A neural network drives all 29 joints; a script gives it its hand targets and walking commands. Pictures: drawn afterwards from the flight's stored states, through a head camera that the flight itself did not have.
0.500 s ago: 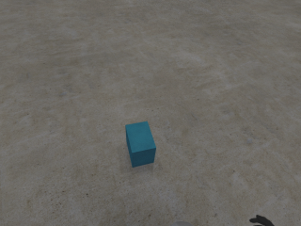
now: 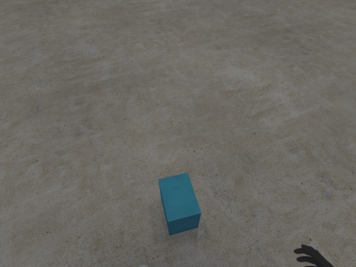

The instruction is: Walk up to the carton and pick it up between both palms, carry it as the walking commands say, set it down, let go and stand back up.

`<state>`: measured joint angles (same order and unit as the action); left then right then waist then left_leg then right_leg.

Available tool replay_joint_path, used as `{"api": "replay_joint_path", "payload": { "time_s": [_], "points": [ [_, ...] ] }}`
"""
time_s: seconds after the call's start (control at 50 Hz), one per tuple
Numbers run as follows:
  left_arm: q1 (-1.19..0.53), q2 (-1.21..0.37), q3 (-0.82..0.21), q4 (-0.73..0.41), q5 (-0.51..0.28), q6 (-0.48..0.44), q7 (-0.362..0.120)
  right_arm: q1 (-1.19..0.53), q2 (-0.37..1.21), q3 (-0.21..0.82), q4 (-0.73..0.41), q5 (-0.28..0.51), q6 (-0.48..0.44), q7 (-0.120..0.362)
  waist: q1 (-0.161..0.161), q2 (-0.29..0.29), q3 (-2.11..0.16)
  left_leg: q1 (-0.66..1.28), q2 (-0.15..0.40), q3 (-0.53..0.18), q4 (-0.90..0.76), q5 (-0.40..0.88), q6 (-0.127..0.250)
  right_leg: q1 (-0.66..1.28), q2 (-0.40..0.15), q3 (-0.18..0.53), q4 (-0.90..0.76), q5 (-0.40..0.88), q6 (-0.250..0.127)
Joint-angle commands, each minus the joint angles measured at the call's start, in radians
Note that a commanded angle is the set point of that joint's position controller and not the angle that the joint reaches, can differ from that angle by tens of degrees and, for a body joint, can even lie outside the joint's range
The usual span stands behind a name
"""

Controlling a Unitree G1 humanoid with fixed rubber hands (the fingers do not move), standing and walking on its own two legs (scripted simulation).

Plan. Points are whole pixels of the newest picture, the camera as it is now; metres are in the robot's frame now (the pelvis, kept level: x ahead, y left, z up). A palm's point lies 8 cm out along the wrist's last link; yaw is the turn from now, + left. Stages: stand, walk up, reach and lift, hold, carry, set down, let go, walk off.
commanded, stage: walk up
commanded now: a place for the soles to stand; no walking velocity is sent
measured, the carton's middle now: (178, 204) +0.53 +0.02 -0.64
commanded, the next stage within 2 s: none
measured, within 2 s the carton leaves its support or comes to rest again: neither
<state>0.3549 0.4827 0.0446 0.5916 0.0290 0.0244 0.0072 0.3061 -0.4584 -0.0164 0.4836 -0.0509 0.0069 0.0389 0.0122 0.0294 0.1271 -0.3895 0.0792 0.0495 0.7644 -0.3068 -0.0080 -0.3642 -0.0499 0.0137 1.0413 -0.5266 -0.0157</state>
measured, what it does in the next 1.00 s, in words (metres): steps on the spot: right foot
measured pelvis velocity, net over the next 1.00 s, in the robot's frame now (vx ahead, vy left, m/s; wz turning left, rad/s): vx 0.04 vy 0.01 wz -0.06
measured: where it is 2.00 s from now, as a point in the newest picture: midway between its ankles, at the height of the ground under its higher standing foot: outside the picture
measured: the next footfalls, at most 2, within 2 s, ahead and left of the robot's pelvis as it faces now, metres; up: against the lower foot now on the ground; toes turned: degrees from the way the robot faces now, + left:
right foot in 0.16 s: +0.12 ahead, -0.13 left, +0.00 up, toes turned -8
right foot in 1.80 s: +0.20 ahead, -0.22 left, +0.00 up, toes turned +18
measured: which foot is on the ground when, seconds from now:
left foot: down 0.00-1.00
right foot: up 0.00-0.14, down 0.16-1.00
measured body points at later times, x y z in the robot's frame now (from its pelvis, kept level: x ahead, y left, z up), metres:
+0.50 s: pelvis +0.09 +0.01 +0.02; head +0.15 +0.01 +0.46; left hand +0.28 +0.30 -0.07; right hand +0.21 -0.31 -0.07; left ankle +0.07 +0.14 -0.71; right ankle +0.09 -0.13 -0.71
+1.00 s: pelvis +0.04 +0.01 +0.03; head +0.06 +0.01 +0.47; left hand +0.18 +0.32 -0.07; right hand +0.16 -0.30 -0.06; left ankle +0.07 +0.14 -0.71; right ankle +0.08 -0.13 -0.71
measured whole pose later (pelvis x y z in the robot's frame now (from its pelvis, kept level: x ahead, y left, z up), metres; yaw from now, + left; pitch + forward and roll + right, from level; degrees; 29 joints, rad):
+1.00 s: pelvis +0.04 +0.01 +0.03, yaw -3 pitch -4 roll +0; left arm 0.19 0.43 0.01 0.78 0.00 0.02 -0.03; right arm 0.21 -0.41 -0.01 0.67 0.00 0.04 0.05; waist 0.01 -0.01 0.11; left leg -0.19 0.05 0.08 0.51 -0.26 -0.02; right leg -0.24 -0.07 -0.06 0.51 -0.20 0.02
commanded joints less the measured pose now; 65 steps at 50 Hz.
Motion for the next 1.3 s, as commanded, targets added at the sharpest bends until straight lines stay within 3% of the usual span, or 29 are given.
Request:
{"api": "replay_joint_path", "payload": {
  "time_s": [0.0, 0.02, 0.04, 0.1, 0.12, 0.14, 0.16, 0.18, 0.2, 0.24, 0.26, 0.28, 0.3, 0.34, 0.4, 0.44, 0.46, 0.5, 0.54, 0.62, 0.66, 0.7, 0.74, 0.78, 0.84, 0.92, 0.98, 1.12, 1.28],
  "points": [
    [-0.067, 0.158, 0.048, -0.153, -0.017, -0.031, 0.011, 0.085, -0.241, -0.102, -0.059, 0.007, -0.004, -0.051, -0.086, 0.052, -0.05, 0.286, 0.302, -0.353, -0.313, 0.346, 0.299, -0.275, 0.035, 0.106, 0.127, -0.047, -0.009],
    [-0.02, 0.139, 0.033, -0.141, -0.015, -0.041, 0.01, 0.044, -0.228, -0.094, -0.049, 0.005, -0.003, -0.056, -0.05, 0.112, -0.091, 0.301, 0.252, -0.231, -0.262, 0.467, 0.247, -0.21, 0.014, 0.085, -0.029, -0.044, -0.006],
    [0.035, 0.133, 0.039, -0.104, -0.014, -0.047, 0.001, 0.003, -0.206, -0.092, -0.062, 0.009, 0.002, -0.053, -0.032, 0.138, -0.153, 0.286, 0.201, -0.152, -0.275, 0.387, 0.195, -0.097, 0.006, 0.034, -0.157, 0.033, -0.006],
    [0.048, 0.113, 0.035, -0.066, -0.012, -0.039, 0.008, -0.061, -0.168, -0.047, -0.063, 0.02, 0.002, -0.031, -0.004, 0.151, -0.123, 0.136, 0.192, -0.083, -0.146, 0.419, 0.133, 0.153, 0.028, -0.022, -0.529, 0.274, -0.012],
    [0.021, 0.151, 0.046, -0.06, -0.008, -0.041, 0.006, -0.05, -0.13, -0.039, -0.066, 0.025, 0.001, -0.029, -0.003, 0.062, -0.165, 0.107, 0.114, -0.027, -0.063, 0.315, 0.071, 0.232, -0.038, 0.076, -0.564, 0.44, -0.031],
    [-0.012, 0.22, 0.058, -0.071, -0.01, -0.043, 0.01, -0.001, -0.098, -0.032, -0.069, 0.042, 0.0, -0.034, -0.028, -0.102, -0.182, 0.055, 0.019, 0.015, 0.052, 0.178, 0.023, 0.234, -0.183, 0.292, -0.557, 0.696, -0.091],
    [-0.032, 0.223, 0.05, -0.075, -0.013, -0.042, 0.015, 0.001, -0.1, -0.033, -0.061, 0.046, 0.011, -0.034, -0.016, -0.155, -0.178, 0.045, -0.05, -0.012, 0.08, -0.247, 0.003, 0.198, -0.293, 0.435, -0.603, 0.752, -0.197],
    [-0.023, 0.246, 0.054, -0.073, -0.015, -0.036, 0.016, -0.023, -0.133, -0.051, -0.052, 0.049, 0.033, -0.041, 0.007, -0.151, -0.163, 0.062, -0.038, -0.078, 0.125, -0.391, 0.016, 0.163, -0.295, 0.409, -0.549, 0.781, -0.251],
    [-0.06, 0.25, 0.063, -0.067, -0.014, -0.026, 0.02, -0.018, -0.116, -0.046, -0.063, 0.054, 0.033, -0.045, -0.014, -0.173, -0.129, 0.028, -0.018, -0.07, 0.008, -0.363, 0.037, 0.181, -0.282, 0.349, -0.512, 0.809, -0.231],
    [-0.155, 0.217, 0.05, -0.082, -0.027, -0.01, 0.025, 0.038, -0.121, -0.043, -0.003, 0.046, 0.01, -0.048, -0.058, -0.141, -0.162, 0.181, -0.003, -0.014, -0.275, 0.07, 0.028, 0.198, -0.18, 0.126, -0.372, 0.88, -0.112],
    [-0.122, 0.181, 0.035, -0.082, -0.03, -0.017, 0.023, 0.021, -0.19, -0.069, -0.001, 0.032, 0.002, -0.05, -0.051, -0.031, -0.209, 0.268, 0.042, -0.069, -0.246, 0.311, 0.049, 0.148, -0.122, 0.109, -0.335, 0.827, -0.062],
    [-0.099, 0.154, 0.023, -0.09, -0.038, -0.024, 0.02, -0.05, -0.203, -0.073, -0.008, 0.029, -0.004, -0.045, -0.007, -0.046, -0.209, 0.254, 0.097, -0.123, -0.239, 0.474, 0.074, 0.159, -0.075, 0.056, -0.325, 0.792, -0.027],
    [-0.096, 0.144, 0.023, -0.079, -0.033, -0.018, 0.022, -0.067, -0.183, -0.063, -0.004, 0.03, -0.008, -0.035, 0.002, -0.09, -0.22, 0.22, 0.119, -0.093, -0.155, 0.551, 0.087, 0.208, -0.054, 0.044, -0.387, 0.646, -0.021],
    [-0.117, 0.163, 0.031, -0.068, -0.028, -0.02, 0.023, -0.049, -0.163, -0.056, 0.004, 0.042, 0.0, -0.028, -0.008, -0.049, -0.191, 0.243, 0.065, -0.035, -0.147, 0.468, 0.051, 0.192, -0.078, 0.032, -0.389, 0.767, -0.05],
    [-0.139, 0.167, 0.039, -0.053, -0.024, -0.019, 0.017, -0.061, -0.162, -0.058, 0.021, 0.047, 0.005, -0.036, -0.017, 0.02, -0.235, 0.278, 0.053, -0.037, -0.151, 0.564, 0.037, 0.217, -0.096, 0.045, -0.387, 0.935, -0.07],
    [-0.154, 0.166, 0.04, -0.044, -0.027, -0.024, 0.015, -0.065, -0.173, -0.06, 0.016, 0.052, 0.006, -0.029, -0.022, -0.009, -0.245, 0.3, 0.077, -0.05, -0.17, 0.499, 0.059, 0.192, -0.072, 0.031, -0.422, 0.789, -0.055],
    [-0.183, 0.146, 0.033, -0.049, -0.024, -0.018, 0.017, -0.062, -0.155, -0.054, 0.024, 0.048, 0.013, -0.026, -0.02, -0.059, -0.22, 0.289, 0.073, -0.03, -0.163, 0.511, 0.055, 0.196, -0.081, 0.001, -0.423, 0.835, -0.06],
    [-0.195, 0.149, 0.034, -0.042, -0.023, -0.016, 0.017, -0.041, -0.172, -0.058, 0.03, 0.056, 0.011, -0.032, -0.034, 0.019, -0.212, 0.274, 0.078, -0.031, -0.186, 0.569, 0.043, 0.213, -0.084, 0.015, -0.412, 0.816, -0.051],
    [-0.192, 0.16, 0.038, -0.023, -0.029, -0.02, 0.011, -0.065, -0.172, -0.069, 0.032, 0.053, 0.011, -0.027, -0.03, -0.032, -0.239, 0.309, 0.085, -0.029, -0.201, 0.49, 0.055, 0.201, -0.077, 0.014, -0.452, 0.77, -0.048],
    [-0.226, 0.152, 0.035, 0.003, -0.031, -0.017, 0.003, -0.074, -0.163, -0.062, 0.037, 0.062, 0.007, -0.023, -0.023, 0.016, -0.236, 0.291, 0.086, -0.018, -0.211, 0.533, 0.048, 0.227, -0.091, -0.013, -0.453, 0.751, -0.051],
    [-0.218, 0.179, 0.044, 0.017, -0.027, -0.013, 0.0, -0.095, -0.143, -0.06, 0.04, 0.066, 0.012, -0.02, -0.022, -0.039, -0.237, 0.277, 0.097, -0.036, -0.254, 0.408, 0.047, 0.246, -0.091, -0.037, -0.479, 0.676, -0.046],
    [-0.251, 0.17, 0.04, 0.019, -0.035, -0.005, -0.004, -0.115, -0.163, -0.066, 0.05, 0.055, 0.012, -0.018, -0.018, 0.03, -0.191, 0.234, 0.095, -0.026, -0.287, 0.337, 0.049, 0.225, -0.082, -0.011, -0.488, 0.542, -0.04],
    [-0.257, 0.159, 0.037, 0.034, -0.036, 0.003, -0.011, -0.161, -0.177, -0.067, 0.045, 0.048, 0.009, -0.015, 0.001, 0.043, -0.142, 0.144, 0.097, -0.043, -0.344, 0.167, 0.05, 0.247, -0.079, -0.023, -0.524, 0.439, -0.027],
    [-0.249, 0.167, 0.039, 0.051, -0.034, -0.002, -0.015, -0.151, -0.17, -0.066, 0.042, 0.058, 0.008, -0.011, -0.003, -0.013, -0.141, 0.135, 0.107, -0.061, -0.382, 0.019, 0.057, 0.232, -0.069, -0.015, -0.542, 0.35, -0.028],
    [-0.234, 0.154, 0.03, 0.068, -0.035, -0.008, -0.025, -0.177, -0.148, -0.058, 0.054, 0.05, 0.005, -0.007, 0.006, 0.035, -0.095, 0.109, 0.085, -0.062, -0.426, -0.129, 0.042, 0.177, -0.087, 0.006, -0.598, 0.232, -0.023],
    [-0.228, 0.154, 0.029, 0.088, -0.031, -0.03, -0.022, -0.145, -0.152, -0.062, 0.075, 0.055, 0.005, -0.002, -0.009, -0.05, -0.067, 0.14, 0.074, -0.078, -0.413, -0.117, 0.031, 0.127, -0.097, 0.026, -0.64, 0.198, -0.026],
    [-0.209, 0.165, 0.026, 0.1, -0.031, -0.038, -0.025, -0.107, -0.158, -0.072, 0.1, 0.064, 0.001, 0.002, -0.016, -0.066, -0.114, 0.217, 0.04, -0.066, -0.371, -0.05, 0.032, 0.087, -0.131, 0.081, -0.697, 0.138, -0.034],
    [-0.215, 0.152, 0.024, 0.111, -0.03, -0.04, -0.027, -0.125, -0.131, -0.067, 0.128, 0.06, -0.004, 0.004, -0.016, -0.086, -0.09, 0.205, 0.039, -0.072, -0.389, -0.057, 0.03, 0.06, -0.12, 0.05, -0.719, 0.085, -0.021],
    [-0.187, 0.116, 0.019, 0.123, -0.027, -0.045, -0.024, -0.107, -0.122, -0.058, 0.154, 0.051, -0.016, -0.002, 0.0, -0.05, -0.162, 0.187, 0.046, -0.095, -0.396, 0.065, 0.033, 0.169, -0.121, 0.002, -0.647, 0.269, -0.021]
  ]
}}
